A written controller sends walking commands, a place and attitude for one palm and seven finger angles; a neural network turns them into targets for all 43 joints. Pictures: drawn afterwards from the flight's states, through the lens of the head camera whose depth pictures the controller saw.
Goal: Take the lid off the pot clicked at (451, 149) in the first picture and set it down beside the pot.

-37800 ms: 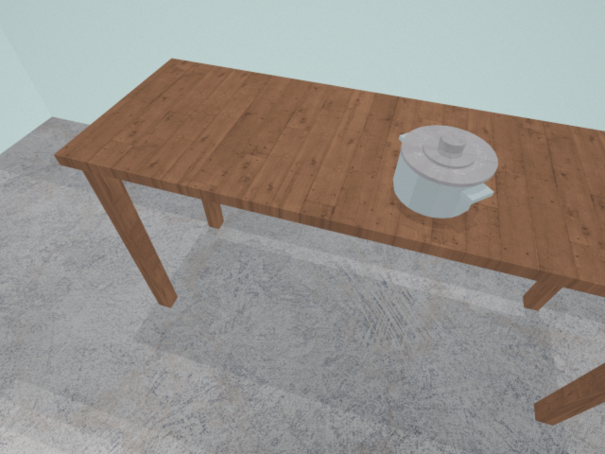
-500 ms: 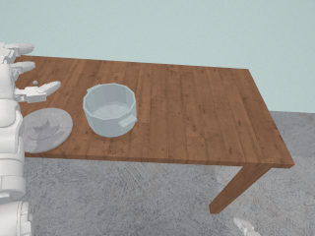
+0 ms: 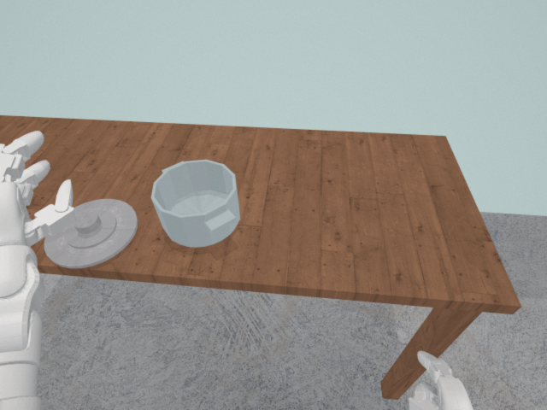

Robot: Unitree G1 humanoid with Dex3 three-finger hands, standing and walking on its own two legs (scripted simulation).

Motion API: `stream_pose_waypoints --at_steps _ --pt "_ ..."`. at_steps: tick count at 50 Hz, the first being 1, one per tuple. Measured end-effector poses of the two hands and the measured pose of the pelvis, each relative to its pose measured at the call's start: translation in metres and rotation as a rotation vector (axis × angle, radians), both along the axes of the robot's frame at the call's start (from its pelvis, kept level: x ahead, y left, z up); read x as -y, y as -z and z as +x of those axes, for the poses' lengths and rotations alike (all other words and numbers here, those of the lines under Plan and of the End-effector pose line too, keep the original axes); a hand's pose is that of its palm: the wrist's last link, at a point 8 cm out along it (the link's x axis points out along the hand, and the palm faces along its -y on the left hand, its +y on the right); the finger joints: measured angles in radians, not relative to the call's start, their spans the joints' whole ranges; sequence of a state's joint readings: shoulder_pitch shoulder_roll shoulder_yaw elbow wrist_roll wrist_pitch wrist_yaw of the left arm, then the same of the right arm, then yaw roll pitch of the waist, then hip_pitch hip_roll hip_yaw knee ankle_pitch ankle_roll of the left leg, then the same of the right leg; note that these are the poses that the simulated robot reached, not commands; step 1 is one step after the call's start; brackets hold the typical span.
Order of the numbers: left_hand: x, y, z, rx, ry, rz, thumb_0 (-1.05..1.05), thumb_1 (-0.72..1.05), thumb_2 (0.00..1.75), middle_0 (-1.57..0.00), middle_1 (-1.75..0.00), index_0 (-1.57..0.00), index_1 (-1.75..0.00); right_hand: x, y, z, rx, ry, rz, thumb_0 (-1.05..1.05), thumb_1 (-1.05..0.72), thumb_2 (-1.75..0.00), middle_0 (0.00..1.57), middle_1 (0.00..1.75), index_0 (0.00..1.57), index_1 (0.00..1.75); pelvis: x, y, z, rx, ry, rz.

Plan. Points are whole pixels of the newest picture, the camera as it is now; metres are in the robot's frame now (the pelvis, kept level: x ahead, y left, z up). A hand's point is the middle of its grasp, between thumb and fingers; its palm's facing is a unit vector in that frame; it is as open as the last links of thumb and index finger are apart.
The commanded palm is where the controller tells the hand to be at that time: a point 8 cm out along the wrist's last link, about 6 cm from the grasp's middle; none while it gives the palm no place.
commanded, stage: draw the hand back to the body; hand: left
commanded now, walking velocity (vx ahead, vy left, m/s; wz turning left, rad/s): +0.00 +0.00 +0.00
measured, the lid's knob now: (87, 222) +0.44 +0.42 -0.02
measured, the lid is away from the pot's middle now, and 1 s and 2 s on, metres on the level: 0.22 0.22 0.22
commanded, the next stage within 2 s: step back with the hand held close in 0.94 s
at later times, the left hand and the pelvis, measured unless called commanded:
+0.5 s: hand (51, 272) +0.22 +0.27 +0.16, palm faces +0.42 -0.85 -0.31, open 7.4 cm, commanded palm +0.16 +0.31 +0.18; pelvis -0.02 +0.01 +0.00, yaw +0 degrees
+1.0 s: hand (27, 323) +0.16 +0.27 +0.16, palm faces +0.40 -0.84 -0.36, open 7.4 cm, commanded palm +0.11 +0.31 +0.17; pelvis -0.02 +0.03 +0.00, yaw +1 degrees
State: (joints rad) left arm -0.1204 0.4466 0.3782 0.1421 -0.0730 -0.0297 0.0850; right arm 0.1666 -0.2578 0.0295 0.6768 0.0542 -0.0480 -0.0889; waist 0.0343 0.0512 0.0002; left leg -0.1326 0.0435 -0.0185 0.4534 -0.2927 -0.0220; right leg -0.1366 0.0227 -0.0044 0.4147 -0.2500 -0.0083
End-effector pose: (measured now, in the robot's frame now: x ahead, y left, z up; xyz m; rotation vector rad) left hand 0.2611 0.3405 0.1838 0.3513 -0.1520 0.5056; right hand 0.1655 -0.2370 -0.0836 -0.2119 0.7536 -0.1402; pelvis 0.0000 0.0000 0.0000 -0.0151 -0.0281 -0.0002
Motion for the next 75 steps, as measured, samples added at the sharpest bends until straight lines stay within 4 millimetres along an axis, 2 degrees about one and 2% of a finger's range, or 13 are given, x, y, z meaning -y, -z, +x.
stream_pose_waypoints --at_steps 6,11,15,25,42,46,54,59,66,70,75 --pt "0.014 -0.004 -0.025 0.029 0.03 0.017 0.01 0.76 0.83 -0.22 -0.41 -0.23 -0.41 -0.011 -0.003 0.004 0.05 -0.034 0.022 0.01 -0.91 -0.9 0.21 0.3 0.2 0.3 0.0 -0.001 -0.005 0.02 0.0 0.001" --pt "0.015 0.001 -0.041 0.022 0.029 0.009 0.01 0.83 0.87 -0.21 -0.35 -0.22 -0.35 -0.016 -0.004 0.0 0.053 -0.046 0.025 0.01 -0.91 -0.9 0.21 0.3 0.2 0.3 0.0 -0.001 -0.011 0.032 -0.001 0.001" --pt "0.023 0.003 -0.055 0.031 0.056 0.015 0.01 0.87 0.89 -0.21 -0.33 -0.21 -0.32 -0.02 -0.005 -0.004 0.065 -0.058 0.021 0.01 -0.9 -0.9 0.21 0.3 0.2 0.3 -0.003 -0.002 -0.014 0.041 0.001 0.001" --pt "0.028 0.009 -0.086 0.017 0.095 0.033 0.01 0.89 0.9 -0.21 -0.31 -0.21 -0.3 -0.027 -0.012 -0.009 0.087 -0.065 0.004 0.01 -0.9 -0.9 0.21 0.3 0.2 0.3 -0.01 -0.002 -0.019 0.057 0.005 0.0" --pt "0.041 0.009 -0.138 -0.023 0.156 0.078 0.02 0.89 0.9 -0.21 -0.3 -0.21 -0.3 -0.056 -0.024 0.005 0.158 -0.126 0.008 0.01 -0.9 -0.9 0.21 0.3 0.2 0.3 -0.024 -0.001 -0.019 0.066 0.001 -0.005" --pt "0.039 0.006 -0.144 -0.015 0.138 0.089 0.01 0.89 0.9 -0.21 -0.3 -0.21 -0.3 -0.062 -0.023 0.008 0.155 -0.143 0.009 0.01 -0.9 -0.9 0.21 0.3 0.2 0.3 -0.025 -0.001 -0.019 0.069 -0.007 -0.005" --pt "0.038 0.007 -0.143 -0.014 0.134 0.083 0.01 0.89 0.9 -0.21 -0.3 -0.21 -0.3 -0.065 -0.024 0.007 0.152 -0.147 0.015 0.01 -0.9 -0.9 0.21 0.3 0.2 0.3 -0.025 -0.001 -0.02 0.065 -0.003 -0.005" --pt "0.03 -0.004 -0.135 0.046 0.148 0.151 0.01 0.89 0.9 -0.21 -0.3 -0.21 -0.3 -0.058 -0.024 -0.002 0.117 -0.116 -0.002 0.01 -0.9 -0.9 0.21 0.3 0.2 0.3 -0.025 -0.001 -0.025 0.026 0.012 -0.005" --pt "0.037 0.015 -0.128 -0.025 0.249 0.132 0.01 0.89 0.9 -0.21 -0.3 -0.21 -0.3 -0.04 -0.023 -0.029 0.074 -0.018 -0.036 0.01 -0.9 -0.9 0.21 0.3 0.2 0.3 -0.035 0.001 -0.036 -0.01 0.026 0.005" --pt "0.039 0.02 -0.141 -0.058 0.297 0.153 0.01 0.89 0.9 -0.21 -0.3 -0.21 -0.3 -0.036 -0.022 -0.047 0.059 0.028 -0.045 0.01 -0.9 -0.9 0.21 0.3 0.2 0.3 -0.038 0.004 -0.045 -0.013 0.025 0.01" --pt "0.032 0.01 -0.167 -0.012 0.278 0.203 0.02 0.89 0.9 -0.21 -0.3 -0.22 -0.3 -0.04 -0.019 -0.066 0.066 0.03 -0.04 0.01 -0.91 -0.9 0.21 0.3 0.2 0.3 -0.04 0.008 -0.06 -0.002 0.013 0.013"
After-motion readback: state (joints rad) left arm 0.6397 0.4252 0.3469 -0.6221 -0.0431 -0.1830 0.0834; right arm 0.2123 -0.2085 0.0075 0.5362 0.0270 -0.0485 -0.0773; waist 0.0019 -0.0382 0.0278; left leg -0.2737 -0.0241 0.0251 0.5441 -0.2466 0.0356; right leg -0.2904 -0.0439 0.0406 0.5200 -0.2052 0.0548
